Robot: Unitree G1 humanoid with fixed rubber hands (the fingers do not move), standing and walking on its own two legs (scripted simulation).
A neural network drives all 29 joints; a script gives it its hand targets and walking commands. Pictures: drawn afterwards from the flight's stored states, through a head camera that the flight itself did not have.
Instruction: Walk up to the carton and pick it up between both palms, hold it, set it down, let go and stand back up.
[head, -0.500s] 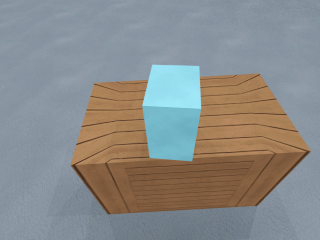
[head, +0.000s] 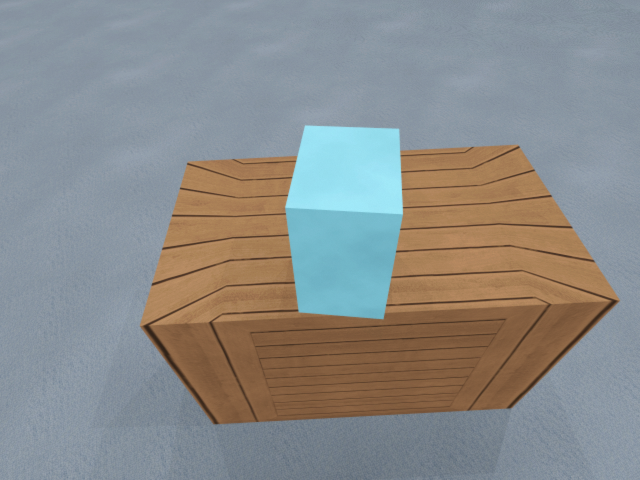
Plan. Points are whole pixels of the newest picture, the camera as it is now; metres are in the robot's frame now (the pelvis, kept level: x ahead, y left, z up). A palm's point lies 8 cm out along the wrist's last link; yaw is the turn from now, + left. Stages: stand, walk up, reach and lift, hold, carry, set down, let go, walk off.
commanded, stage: stand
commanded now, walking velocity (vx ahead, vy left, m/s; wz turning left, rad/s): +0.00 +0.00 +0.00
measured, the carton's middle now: (345, 226) +0.55 -0.01 -0.04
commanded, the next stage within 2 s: none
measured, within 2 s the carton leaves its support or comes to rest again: neither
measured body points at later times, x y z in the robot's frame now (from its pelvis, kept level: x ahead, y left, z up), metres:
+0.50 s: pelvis +0.00 +0.00 +0.00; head +0.01 +0.00 +0.45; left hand +0.06 +0.28 -0.14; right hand +0.06 -0.28 -0.14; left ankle +0.02 +0.14 -0.75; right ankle -0.03 -0.12 -0.75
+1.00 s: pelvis +0.00 +0.01 +0.00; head +0.01 +0.01 +0.45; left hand +0.06 +0.29 -0.14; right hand +0.05 -0.28 -0.14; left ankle +0.02 +0.14 -0.75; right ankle -0.03 -0.12 -0.75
